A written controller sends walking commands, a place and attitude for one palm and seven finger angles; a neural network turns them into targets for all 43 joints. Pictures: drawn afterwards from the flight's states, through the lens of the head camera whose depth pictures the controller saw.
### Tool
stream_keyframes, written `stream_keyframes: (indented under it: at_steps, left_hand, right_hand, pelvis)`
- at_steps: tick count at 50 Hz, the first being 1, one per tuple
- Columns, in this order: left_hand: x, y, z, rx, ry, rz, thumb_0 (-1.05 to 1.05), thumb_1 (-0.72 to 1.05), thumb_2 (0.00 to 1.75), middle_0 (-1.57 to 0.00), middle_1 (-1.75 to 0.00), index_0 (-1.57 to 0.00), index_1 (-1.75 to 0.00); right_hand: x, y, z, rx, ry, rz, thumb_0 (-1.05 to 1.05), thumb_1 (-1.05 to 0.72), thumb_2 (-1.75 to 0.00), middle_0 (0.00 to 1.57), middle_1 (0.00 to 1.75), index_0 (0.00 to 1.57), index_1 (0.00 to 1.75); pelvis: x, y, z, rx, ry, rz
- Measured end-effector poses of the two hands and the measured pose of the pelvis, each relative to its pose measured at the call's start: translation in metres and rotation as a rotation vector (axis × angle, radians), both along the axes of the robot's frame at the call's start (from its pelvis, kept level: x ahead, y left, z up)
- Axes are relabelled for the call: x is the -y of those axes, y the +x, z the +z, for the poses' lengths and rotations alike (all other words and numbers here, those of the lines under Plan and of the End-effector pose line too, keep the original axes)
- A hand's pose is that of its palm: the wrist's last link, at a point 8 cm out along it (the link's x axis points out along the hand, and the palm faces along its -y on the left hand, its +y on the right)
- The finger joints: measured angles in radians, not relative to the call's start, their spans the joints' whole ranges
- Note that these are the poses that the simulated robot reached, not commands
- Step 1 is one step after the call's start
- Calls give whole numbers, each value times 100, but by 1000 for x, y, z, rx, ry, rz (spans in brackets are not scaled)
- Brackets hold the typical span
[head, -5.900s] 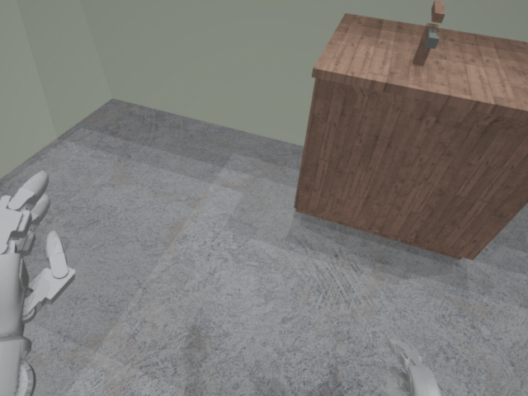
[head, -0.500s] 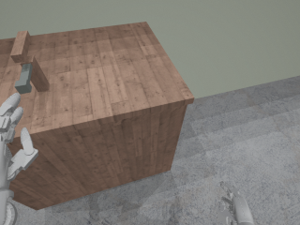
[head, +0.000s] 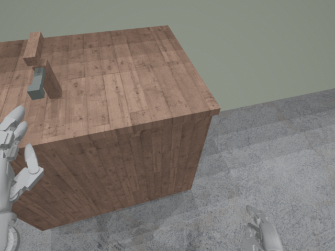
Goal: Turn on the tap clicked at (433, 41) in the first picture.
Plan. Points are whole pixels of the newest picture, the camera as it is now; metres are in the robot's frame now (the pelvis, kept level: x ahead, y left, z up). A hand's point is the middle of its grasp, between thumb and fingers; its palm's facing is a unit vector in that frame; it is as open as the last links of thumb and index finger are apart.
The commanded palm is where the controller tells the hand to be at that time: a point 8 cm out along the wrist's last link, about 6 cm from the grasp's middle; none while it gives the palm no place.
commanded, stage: look again from close up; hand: left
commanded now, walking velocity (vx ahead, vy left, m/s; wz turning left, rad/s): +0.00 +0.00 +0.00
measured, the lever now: (36, 91) +0.44 +0.37 +0.12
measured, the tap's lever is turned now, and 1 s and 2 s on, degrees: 0 0 0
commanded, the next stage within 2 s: shuffle to correct the standing spot in 0.10 s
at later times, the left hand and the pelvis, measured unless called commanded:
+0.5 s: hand (37, 161) +0.23 +0.26 +0.15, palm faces +0.42 -0.84 -0.36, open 7.4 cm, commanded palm +0.18 +0.29 +0.17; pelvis +0.02 +0.01 -0.01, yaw +1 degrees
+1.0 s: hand (55, 125) +0.31 +0.25 +0.16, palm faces +0.35 -0.82 -0.45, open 7.4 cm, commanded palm +0.24 +0.30 +0.17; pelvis +0.08 +0.02 -0.02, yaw +1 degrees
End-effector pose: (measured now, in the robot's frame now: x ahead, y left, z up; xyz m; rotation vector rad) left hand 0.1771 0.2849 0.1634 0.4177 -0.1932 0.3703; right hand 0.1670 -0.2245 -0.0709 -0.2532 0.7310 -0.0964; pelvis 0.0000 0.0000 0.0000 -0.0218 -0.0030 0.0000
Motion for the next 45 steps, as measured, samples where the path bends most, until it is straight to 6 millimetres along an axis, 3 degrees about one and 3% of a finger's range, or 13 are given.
stream_keyframes:
  at_steps: [14, 22, 38, 45]
  left_hand:
    - [-7, 1, -2, 3, -7, 11, 1, 89, 90, -21, -30, -21, -30]
    - [-10, 9, -1, 29, 10, 10, 1, 89, 90, -21, -30, -21, -30]
    - [-22, 50, -4, 102, 71, -31, 1, 89, 90, -21, -30, -21, -30]
    - [-18, 80, 8, 59, 95, -50, 1, 89, 90, -21, -30, -21, -30]
  right_hand:
    - [-12, 5, -2, -1, 5, 15, 2, -91, -90, 21, 30, 20, 30]
    - [-8, 15, -7, 16, -5, 2, 2, -91, -90, 21, 30, 20, 30]
    - [-11, 52, -32, -15, 3, -31, 2, -91, -90, 21, 30, 20, 30]
    - [-30, 54, -30, -21, 76, -40, 2, -91, -90, 21, 30, 20, 30]
  pelvis:
    - [-7, 2, -1, -3, 1, 1]
    - [-10, 15, -9, -6, -1, 8]
    - [-26, 52, -32, 5, 12, 3]
    - [-28, 71, -19, 17, 23, -17]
